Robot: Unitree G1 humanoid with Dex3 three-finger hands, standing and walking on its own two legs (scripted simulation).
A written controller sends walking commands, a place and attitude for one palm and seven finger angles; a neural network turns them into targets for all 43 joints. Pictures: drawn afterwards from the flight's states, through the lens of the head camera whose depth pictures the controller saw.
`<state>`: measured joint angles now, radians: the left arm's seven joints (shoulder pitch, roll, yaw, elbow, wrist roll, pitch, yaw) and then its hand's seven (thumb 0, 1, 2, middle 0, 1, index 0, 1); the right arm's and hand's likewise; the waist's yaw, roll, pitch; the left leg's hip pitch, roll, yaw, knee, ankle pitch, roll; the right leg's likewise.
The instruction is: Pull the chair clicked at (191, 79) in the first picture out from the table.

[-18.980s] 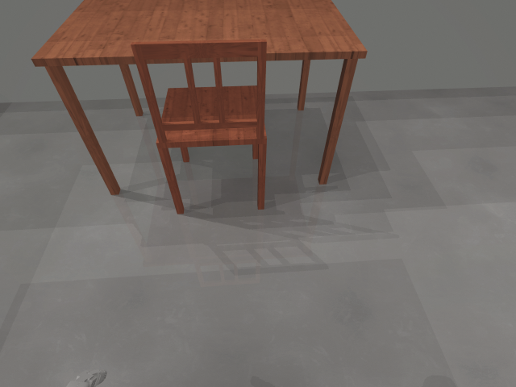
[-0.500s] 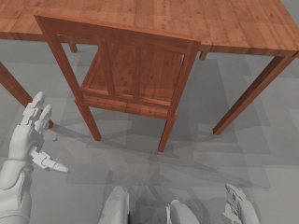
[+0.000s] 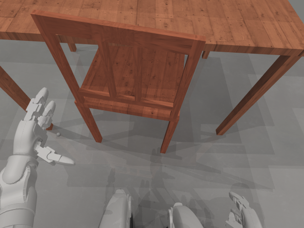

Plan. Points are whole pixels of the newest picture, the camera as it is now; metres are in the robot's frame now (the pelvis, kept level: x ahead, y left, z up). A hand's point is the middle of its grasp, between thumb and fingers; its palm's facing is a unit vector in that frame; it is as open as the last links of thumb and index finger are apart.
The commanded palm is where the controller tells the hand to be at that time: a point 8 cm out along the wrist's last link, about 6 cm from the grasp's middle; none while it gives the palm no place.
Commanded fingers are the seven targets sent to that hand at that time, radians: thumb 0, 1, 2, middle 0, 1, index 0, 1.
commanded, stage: aim the fingers beside a spindle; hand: left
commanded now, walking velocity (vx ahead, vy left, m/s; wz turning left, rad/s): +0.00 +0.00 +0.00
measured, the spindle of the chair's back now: (108, 72) +0.56 +0.15 +0.01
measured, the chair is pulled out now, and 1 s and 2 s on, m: -0.05 -0.05 -0.05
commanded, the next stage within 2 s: none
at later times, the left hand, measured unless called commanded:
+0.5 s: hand (69, 128) +0.35 +0.22 +0.03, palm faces -0.01 -1.00 -0.06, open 16.9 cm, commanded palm +0.33 +0.27 +0.02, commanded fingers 0.00 -0.50 0.30 -0.06 -0.08 -0.06 -0.08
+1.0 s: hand (71, 134) +0.34 +0.21 +0.02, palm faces -0.02 -1.00 -0.05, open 16.9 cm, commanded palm +0.33 +0.27 +0.03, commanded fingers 0.00 -0.50 0.30 -0.06 -0.08 -0.06 -0.08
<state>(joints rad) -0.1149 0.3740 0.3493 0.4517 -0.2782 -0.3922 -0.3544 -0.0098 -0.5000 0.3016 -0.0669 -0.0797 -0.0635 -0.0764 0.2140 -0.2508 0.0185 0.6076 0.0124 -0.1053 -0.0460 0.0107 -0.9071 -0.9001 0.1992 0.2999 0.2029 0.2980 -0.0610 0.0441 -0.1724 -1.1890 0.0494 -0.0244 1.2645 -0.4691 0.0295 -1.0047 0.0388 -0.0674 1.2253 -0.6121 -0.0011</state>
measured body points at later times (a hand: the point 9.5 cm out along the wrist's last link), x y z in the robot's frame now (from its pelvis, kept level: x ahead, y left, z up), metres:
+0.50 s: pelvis +0.00 +0.00 +0.00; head +0.11 +0.01 +0.44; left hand +0.35 +0.27 +0.03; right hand +0.14 -0.26 -0.11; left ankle +0.06 +0.10 -0.62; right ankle -0.01 -0.13 -0.62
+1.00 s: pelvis +0.00 -0.01 +0.00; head +0.11 +0.01 +0.44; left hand +0.33 +0.27 +0.03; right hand +0.14 -0.27 -0.10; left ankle +0.06 +0.10 -0.62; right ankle -0.01 -0.13 -0.62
